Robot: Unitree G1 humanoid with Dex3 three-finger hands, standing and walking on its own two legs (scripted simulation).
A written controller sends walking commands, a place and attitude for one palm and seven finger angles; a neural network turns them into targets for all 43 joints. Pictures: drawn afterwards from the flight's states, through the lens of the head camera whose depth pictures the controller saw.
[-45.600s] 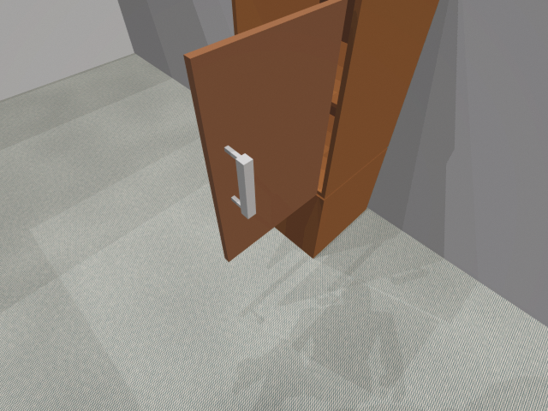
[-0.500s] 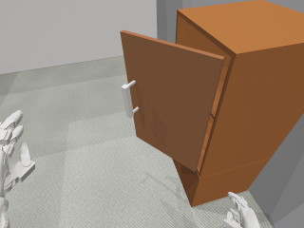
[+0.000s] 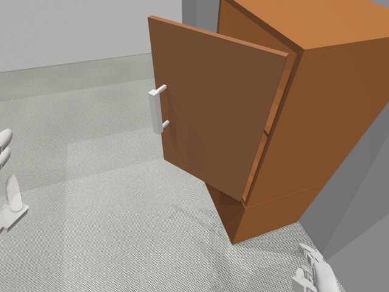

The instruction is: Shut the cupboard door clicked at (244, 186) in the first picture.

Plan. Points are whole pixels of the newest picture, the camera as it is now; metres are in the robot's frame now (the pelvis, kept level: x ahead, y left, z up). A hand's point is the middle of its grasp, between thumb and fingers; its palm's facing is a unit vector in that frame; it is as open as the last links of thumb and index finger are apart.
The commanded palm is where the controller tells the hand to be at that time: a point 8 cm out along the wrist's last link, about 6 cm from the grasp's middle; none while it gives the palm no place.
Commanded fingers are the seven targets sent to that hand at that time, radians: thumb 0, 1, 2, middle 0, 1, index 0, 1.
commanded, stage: step back with the hand held close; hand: left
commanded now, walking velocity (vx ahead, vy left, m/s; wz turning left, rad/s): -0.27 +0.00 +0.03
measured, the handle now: (160, 110) +0.67 +0.15 -0.02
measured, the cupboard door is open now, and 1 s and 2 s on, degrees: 38 38 38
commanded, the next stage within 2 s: stop stepping back and stand still in 0.90 s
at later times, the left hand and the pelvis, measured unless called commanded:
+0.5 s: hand out of the picture +0.11 +0.27 +0.17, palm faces +0.48 -0.75 -0.46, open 7.4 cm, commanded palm +0.05 +0.30 +0.18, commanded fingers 0.00 0.90 0.90 -0.20 -0.30 -0.20 -0.30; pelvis -0.08 +0.00 -0.02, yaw +3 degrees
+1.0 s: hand out of the picture -0.01 +0.30 +0.18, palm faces +0.51 -0.79 -0.34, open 7.4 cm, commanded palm -0.05 +0.32 +0.18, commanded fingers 0.00 0.90 0.90 -0.20 -0.30 -0.20 -0.30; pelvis -0.19 +0.02 -0.02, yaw +0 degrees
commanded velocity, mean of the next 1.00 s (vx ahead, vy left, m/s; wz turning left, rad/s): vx -0.36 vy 0.00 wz -0.05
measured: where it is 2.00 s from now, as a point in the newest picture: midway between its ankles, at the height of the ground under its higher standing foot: outside the picture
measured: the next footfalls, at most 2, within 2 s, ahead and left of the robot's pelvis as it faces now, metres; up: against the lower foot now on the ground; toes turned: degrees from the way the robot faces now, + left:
right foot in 0.96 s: -0.24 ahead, -0.14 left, +0.00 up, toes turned +3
left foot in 1.32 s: -0.20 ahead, +0.19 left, +0.00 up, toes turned +1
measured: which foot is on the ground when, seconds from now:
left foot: down 0.00-1.00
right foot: down 0.00-0.68, up 0.70-0.94, down 0.96-1.00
